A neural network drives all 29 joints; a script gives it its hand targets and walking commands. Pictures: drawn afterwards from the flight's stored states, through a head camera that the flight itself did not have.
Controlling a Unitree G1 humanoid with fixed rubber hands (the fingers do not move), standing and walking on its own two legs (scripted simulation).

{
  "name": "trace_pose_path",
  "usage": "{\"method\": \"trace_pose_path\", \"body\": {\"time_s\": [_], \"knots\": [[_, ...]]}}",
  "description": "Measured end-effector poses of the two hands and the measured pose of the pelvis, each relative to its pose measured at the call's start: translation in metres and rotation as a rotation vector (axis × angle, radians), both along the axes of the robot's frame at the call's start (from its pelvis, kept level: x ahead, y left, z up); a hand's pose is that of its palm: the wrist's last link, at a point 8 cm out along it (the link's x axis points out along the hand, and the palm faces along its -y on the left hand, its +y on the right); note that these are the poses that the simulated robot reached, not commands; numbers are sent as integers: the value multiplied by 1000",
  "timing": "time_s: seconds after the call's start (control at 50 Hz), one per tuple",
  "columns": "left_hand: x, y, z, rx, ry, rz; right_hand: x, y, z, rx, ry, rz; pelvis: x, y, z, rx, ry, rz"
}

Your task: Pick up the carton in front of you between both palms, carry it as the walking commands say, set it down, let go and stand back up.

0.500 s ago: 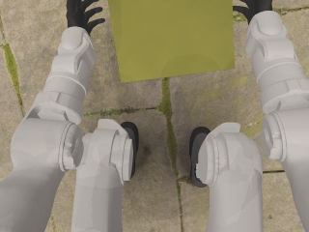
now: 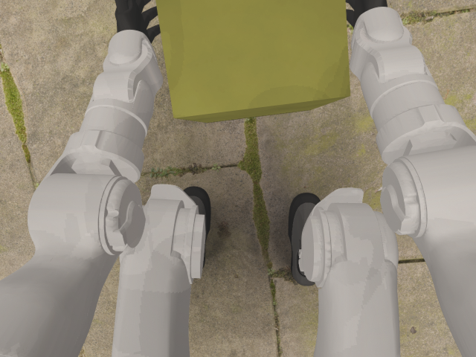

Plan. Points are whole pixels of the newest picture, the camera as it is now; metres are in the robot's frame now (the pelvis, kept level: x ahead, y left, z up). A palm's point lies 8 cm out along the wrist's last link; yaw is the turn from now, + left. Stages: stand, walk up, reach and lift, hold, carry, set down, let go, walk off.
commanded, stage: reach and lift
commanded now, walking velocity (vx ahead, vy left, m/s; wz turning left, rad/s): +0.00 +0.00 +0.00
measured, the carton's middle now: (252, 47) +0.52 -0.01 -0.24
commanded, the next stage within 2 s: none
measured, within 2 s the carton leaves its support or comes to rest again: leaves its support in 0.04 s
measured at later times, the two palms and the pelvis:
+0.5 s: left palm (59, 15) +0.49 +0.14 +0.01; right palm out of the picture +0.50 -0.16 +0.00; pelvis +0.00 +0.01 +0.07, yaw -3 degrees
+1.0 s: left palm out of the picture +0.47 +0.14 +0.15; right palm out of the picture +0.46 -0.16 +0.15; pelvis +0.03 +0.01 +0.20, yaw -3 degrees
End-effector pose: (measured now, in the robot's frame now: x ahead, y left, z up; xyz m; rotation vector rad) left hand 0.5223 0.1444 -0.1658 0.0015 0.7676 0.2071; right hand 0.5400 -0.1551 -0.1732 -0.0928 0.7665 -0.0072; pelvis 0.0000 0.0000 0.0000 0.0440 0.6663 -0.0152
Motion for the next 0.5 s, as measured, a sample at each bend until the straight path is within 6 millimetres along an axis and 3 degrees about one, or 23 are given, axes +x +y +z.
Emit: {"method": "trace_pose_path", "body": {"time_s": [0.1, 0.18, 0.3, 0.5], "knots": [[2, 1, 10, -4, -16, 8, -3, 2, 5, 12, -12, -11, 4, -1, -5, -3, -1, -1], [-1, 0, 29, -23, -65, 25, -6, 0, 24, 27, -56, -28, 5, 1, -4, -7, -1, -7], [-14, -7, 84, -49, -121, 26, -21, -7, 84, 47, -108, -72, 3, 4, 13, -12, 8, -22], [-34, -9, 173, -56, -85, -4, -44, -8, 177, 44, -70, -101, -2, 6, 74, -12, 49, -34]]}}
